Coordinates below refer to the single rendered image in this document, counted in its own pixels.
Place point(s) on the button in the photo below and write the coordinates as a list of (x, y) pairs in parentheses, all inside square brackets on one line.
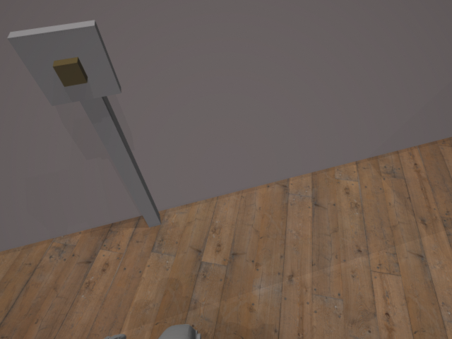
[(70, 71)]

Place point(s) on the panel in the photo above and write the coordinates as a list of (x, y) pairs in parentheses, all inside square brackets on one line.
[(38, 49)]

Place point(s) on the left robot thigh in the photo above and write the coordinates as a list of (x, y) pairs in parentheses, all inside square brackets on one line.
[(181, 331)]

